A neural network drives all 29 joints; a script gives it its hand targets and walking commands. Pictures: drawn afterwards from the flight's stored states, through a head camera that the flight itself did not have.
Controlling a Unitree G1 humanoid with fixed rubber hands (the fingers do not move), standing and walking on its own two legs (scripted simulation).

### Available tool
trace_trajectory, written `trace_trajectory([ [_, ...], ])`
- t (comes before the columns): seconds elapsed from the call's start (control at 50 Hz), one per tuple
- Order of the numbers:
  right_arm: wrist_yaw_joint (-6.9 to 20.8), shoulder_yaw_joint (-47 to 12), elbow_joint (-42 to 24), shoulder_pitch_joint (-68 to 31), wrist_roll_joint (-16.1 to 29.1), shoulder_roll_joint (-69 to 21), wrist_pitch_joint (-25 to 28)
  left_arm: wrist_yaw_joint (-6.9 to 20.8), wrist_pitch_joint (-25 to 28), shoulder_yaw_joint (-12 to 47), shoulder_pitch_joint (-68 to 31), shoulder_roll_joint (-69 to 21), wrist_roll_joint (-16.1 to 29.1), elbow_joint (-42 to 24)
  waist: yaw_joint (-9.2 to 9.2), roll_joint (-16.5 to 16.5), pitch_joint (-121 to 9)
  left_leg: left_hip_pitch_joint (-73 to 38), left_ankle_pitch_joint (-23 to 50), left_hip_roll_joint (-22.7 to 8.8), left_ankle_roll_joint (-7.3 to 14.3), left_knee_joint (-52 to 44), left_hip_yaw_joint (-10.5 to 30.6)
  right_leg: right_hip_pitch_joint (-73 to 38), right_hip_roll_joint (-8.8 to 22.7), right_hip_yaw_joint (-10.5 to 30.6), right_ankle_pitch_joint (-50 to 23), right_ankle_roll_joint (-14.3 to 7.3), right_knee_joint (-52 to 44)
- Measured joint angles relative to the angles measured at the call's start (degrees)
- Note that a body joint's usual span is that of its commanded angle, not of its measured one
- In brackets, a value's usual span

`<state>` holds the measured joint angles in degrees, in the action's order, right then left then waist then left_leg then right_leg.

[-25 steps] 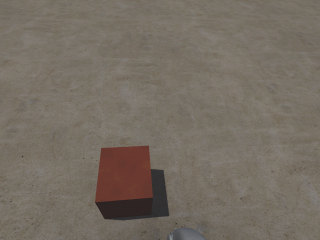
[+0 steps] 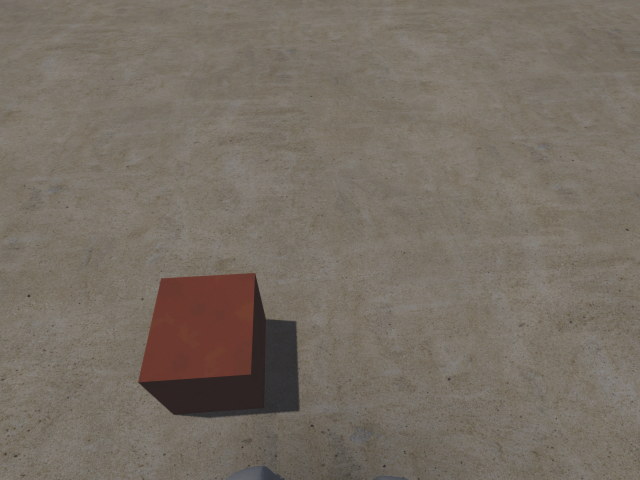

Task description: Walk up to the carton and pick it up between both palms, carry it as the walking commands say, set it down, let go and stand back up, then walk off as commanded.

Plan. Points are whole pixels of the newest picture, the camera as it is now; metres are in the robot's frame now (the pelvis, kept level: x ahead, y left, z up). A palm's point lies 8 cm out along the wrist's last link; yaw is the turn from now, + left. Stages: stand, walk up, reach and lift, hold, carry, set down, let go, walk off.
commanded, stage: walk off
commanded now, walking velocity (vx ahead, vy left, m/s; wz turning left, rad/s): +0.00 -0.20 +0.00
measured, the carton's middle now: (213, 344) +0.55 +0.31 -0.62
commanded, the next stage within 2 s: stand in 1.60 s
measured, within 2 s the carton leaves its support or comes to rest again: neither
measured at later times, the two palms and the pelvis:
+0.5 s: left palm out of the picture +0.05 +0.09 -0.11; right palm out of the picture -0.05 -0.43 -0.15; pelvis -0.02 -0.17 +0.00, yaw -1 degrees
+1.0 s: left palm out of the picture -0.04 -0.06 -0.14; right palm out of the picture -0.01 -0.53 -0.13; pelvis -0.04 -0.29 +0.01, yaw -1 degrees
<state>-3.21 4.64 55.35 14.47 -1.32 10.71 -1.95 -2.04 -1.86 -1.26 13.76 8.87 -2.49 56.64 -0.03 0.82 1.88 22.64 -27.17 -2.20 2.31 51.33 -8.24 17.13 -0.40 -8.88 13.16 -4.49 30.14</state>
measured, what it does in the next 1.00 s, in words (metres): steps to the right: left foot, then right foot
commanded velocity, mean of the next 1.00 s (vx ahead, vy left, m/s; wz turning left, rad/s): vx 0.00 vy -0.20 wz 0.00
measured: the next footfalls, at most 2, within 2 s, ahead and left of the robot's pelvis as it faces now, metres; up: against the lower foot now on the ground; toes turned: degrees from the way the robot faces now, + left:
left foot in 0.06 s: +0.03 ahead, +0.07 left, +0.00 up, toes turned +10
right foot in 0.42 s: +0.04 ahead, -0.28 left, +0.00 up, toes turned -8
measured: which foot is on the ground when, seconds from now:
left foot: up 0.00-0.04, down 0.06-0.42, up 0.44-0.82, down 0.84-1.00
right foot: down 0.00-0.06, up 0.08-0.40, down 0.42-0.84, up 0.86-1.00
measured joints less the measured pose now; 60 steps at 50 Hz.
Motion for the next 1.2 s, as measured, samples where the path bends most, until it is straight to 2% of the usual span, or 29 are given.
trace_trajectory([
  [0.06, -0.5, -0.9, -0.7, -0.4, 0.1, -1.9, 0.5, -0.2, -0.7, 0.1, 1.1, 0.2, 0.6, 1.2, -0.12, -0.9, -0.9, -6.9, 5.7, 0.1, 0.7, -15.2, -0.3, 0.9, -1.9, -1.9, 1.3, -1.3, 2.2],
  [0.12, -0.4, -1.6, -0.4, -0.2, -0.6, -3.5, 0.7, 0.7, -1.9, -0.6, 2.2, 0.7, 0.4, 2.0, -0.09, -3.2, -0.9, -8.1, 7.9, -0.6, 0.1, -16.5, -1.3, 5.7, -2.1, 1.7, 10.3, 2.4, 15.7],
  [0.18, -0.3, -1.7, 0.8, 1.3, -0.5, -3.5, 0.8, 2.2, -2.2, -1.7, 2.6, 1.0, 0.1, 1.9, 0.19, -2.9, -0.7, -10.3, 9.9, -2.4, -1.4, -20.2, -1.7, 10.0, -1.9, 6.2, 7.5, 5.1, 29.4],
  [0.22, -0.2, -1.5, 1.8, 2.0, -0.4, -3.2, 1.0, 3.0, -1.9, -2.5, 2.7, 1.7, 0.1, 1.5, 0.26, -2.5, -0.5, -11.3, 11.5, -3.7, -2.6, -22.6, -1.7, 11.0, -1.0, 8.5, 5.6, 6.6, 32.9],
  [0.28, -0.1, -0.7, 2.7, 2.5, -0.8, -2.4, 1.7, 3.5, -2.0, -3.3, 2.2, 2.7, 0.5, 1.0, -0.04, -1.4, -0.1, -11.6, 12.9, -5.9, -4.3, -24.2, -1.3, 9.4, 1.5, 9.4, 4.3, 8.6, 28.4],
  [0.34, 0.0, 0.2, 3.0, 2.7, -1.1, -1.0, 1.6, 3.6, -2.5, -3.3, 1.5, 3.3, 0.8, 0.4, -1.07, -0.3, 0.6, -11.3, 13.4, -7.6, -6.2, -24.2, -1.1, 5.3, 4.1, 8.4, 6.4, 9.4, 17.4],
  [0.38, 0.0, 0.9, 3.4, 2.8, -1.2, 0.0, 1.2, 3.6, -2.4, -3.4, 0.7, 3.7, 1.0, -0.3, -1.88, 0.5, 1.0, -10.5, 13.3, -8.9, -7.8, -23.2, -0.6, 2.0, 4.9, 6.9, 7.1, 9.1, 9.4],
  [0.42, -0.1, 1.5, 4.0, 3.4, -1.3, 1.0, 0.7, 3.5, -1.9, -3.7, -0.2, 4.0, 0.7, -0.9, -2.25, 1.3, 1.3, -8.8, 12.5, -10.2, -9.5, -20.6, 0.4, -1.7, 4.6, 5.2, 2.7, 7.9, 0.7],
  [0.44, 0.2, 1.9, 4.4, 3.3, -1.3, 1.9, 0.2, 3.6, -1.4, -3.7, -1.0, 3.5, 0.4, -0.9, -2.32, 2.8, 1.9, -7.3, 10.2, -10.9, -8.4, -17.9, 1.9, -1.5, 3.6, 4.3, 1.2, 6.7, 0.9],
  [0.46, 0.2, 2.0, 4.8, 3.3, -1.1, 2.6, -0.6, 3.6, -0.9, -3.4, -1.5, 3.2, 0.3, -1.1, -2.21, 3.2, 2.1, -5.2, 5.1, -9.9, -6.9, -13.3, 3.4, -0.9, 3.3, 3.7, 1.4, 5.6, 1.9],
  [0.5, 0.3, 2.2, 5.0, 3.0, -0.5, 3.2, -1.9, 3.1, -0.2, -2.8, -2.1, 2.7, 0.0, -2.1, -1.49, 2.9, 2.1, -0.2, -1.8, -6.2, -3.8, -0.6, 5.7, -0.6, 3.6, 2.9, 2.0, 3.8, 1.9],
  [0.54, 0.3, 2.2, 4.8, 2.2, -0.2, 3.6, -2.0, 2.1, 0.1, -2.1, -2.0, 2.0, 0.1, -2.6, -0.78, 2.4, 2.1, 3.0, -1.9, -3.3, -1.9, 8.9, 5.8, -1.1, 3.3, 2.3, 1.4, 2.7, 0.3],
  [0.6, 0.3, 1.9, 4.0, 0.8, -0.4, 3.4, -1.5, 0.9, 0.3, -1.2, -1.2, 1.2, 0.3, -2.1, -0.18, 2.0, 1.5, 4.4, 1.4, -1.5, -1.4, 13.8, 3.5, -2.0, 1.7, 1.3, 0.2, 1.1, -2.1],
  [0.66, 0.3, 1.2, 3.2, -0.9, -0.2, 2.4, -1.5, 0.1, 0.6, -0.5, -0.4, 0.6, 0.3, -1.2, 0.17, 1.3, 1.0, 2.3, 1.3, -0.4, -1.4, 9.2, 1.7, -2.9, -0.1, 0.2, -0.3, -0.6, -3.5],
  [0.76, -0.3, -0.2, 2.0, -4.2, 0.5, -0.6, -1.0, -0.3, 0.3, 0.3, 1.0, 0.1, 0.2, 1.1, 0.73, -0.5, 1.1, -2.9, -0.9, 0.6, -0.2, -4.0, 1.5, -3.4, -2.9, -1.9, -0.1, -3.0, -3.7],
  [0.8, -0.5, -0.7, 1.9, -5.2, 0.9, -1.8, -0.8, -0.2, 0.2, 0.6, 1.6, -0.1, 0.3, 2.2, 0.86, -1.4, 1.2, -4.9, 0.8, 0.5, 0.4, -8.4, 1.4, -3.4, -3.9, -2.7, -0.2, -3.9, -3.9],
  [0.84, -0.6, -1.2, 1.9, -5.4, 1.0, -2.9, -0.5, -0.1, -0.3, 0.7, 2.3, 0.0, 0.6, 3.2, 0.6, -2.2, 1.0, -8.2, 5.9, 0.1, 1.1, -16.4, 0.9, -3.0, -4.9, -3.6, 0.0, -4.6, -3.3],
  [0.86, -0.6, -1.3, 1.9, -5.2, 0.6, -3.5, -0.2, 0.1, -0.5, 0.6, 2.7, 0.3, 1.0, 3.6, 0.51, -3.1, 1.0, -9.1, 9.7, -0.1, 0.5, -18.6, 0.4, -2.1, -4.6, -3.5, 1.1, -3.1, -1.3],
  [0.9, -0.6, -1.2, 1.8, -4.6, -0.2, -3.7, 0.2, 0.6, -1.5, 0.1, 3.1, 0.2, 0.6, 4.1, 0.35, -3.5, 0.9, -9.2, 10.2, -0.7, -0.8, -18.6, -0.4, 2.6, -4.0, -0.5, 8.4, 1.6, 11.6],
  [0.94, -0.9, -1.0, 2.3, -3.3, -0.5, -3.3, 0.5, 1.5, -2.0, -0.8, 3.1, 0.5, 0.3, 3.7, 0.18, -3.2, 1.1, -10.2, 10.2, -1.8, -1.8, -19.9, -0.8, 6.9, -3.5, 3.7, 9.2, 4.0, 25.0],
  [1.0, -0.7, -0.6, 3.8, -1.5, -0.4, -2.1, 0.6, 3.0, -1.9, -2.4, 2.4, 1.5, 0.0, 2.5, 0.21, -2.0, 1.3, -11.4, 11.8, -3.7, -3.3, -22.6, -0.5, 8.9, -1.2, 8.1, 7.1, 6.6, 32.1],
  [1.06, -0.2, 0.2, 4.5, -0.3, -0.9, -1.0, 1.0, 3.5, -2.0, -3.3, 1.2, 2.8, 0.8, 1.5, -0.24, -0.8, 1.6, -11.7, 13.3, -5.8, -5.1, -24.1, -0.2, 6.8, 2.2, 9.6, 7.0, 8.7, 24.5],
  [1.12, 0.1, 1.2, 4.6, 0.1, -1.3, 0.3, 1.2, 3.7, -2.3, -3.5, -0.4, 3.9, 1.0, 0.4, -1.48, 0.4, 2.2, -10.8, 13.7, -7.8, -7.3, -23.3, 0.4, 2.6, 4.8, 8.4, 8.2, 9.3, 12.1],
  [1.16, 0.1, 1.9, 4.8, 0.5, -1.3, 1.3, 0.9, 3.7, -2.0, -3.6, -1.5, 4.6, 0.8, -0.1, -2.28, 1.1, 2.5, -9.4, 13.4, -9.1, -9.0, -21.5, 1.1, -0.9, 5.2, 6.9, 5.1, 8.9, 3.4],
  [1.18, 0.2, 2.1, 4.9, 0.7, -1.3, 2.2, 0.6, 3.6, -1.5, -3.8, -2.2, 4.6, 0.6, -0.3, -2.4, 2.2, 3.0, -8.4, 12.8, -10.4, -9.1, -19.7, 1.9, -1.8, 4.4, 5.8, 0.5, 7.9, 1.1],
  [1.2, 0.2, 2.3, 5.2, 0.7, -1.2, 3.0, -0.1, 3.5, -1.1, -3.7, -2.9, 4.4, 0.5, -0.5, -2.47, 2.9, 3.5, -6.7, 8.5, -10.2, -8.0, -16.2, 3.5, -1.2, 3.8, 5.1, -0.4, 6.7, 2.0],
])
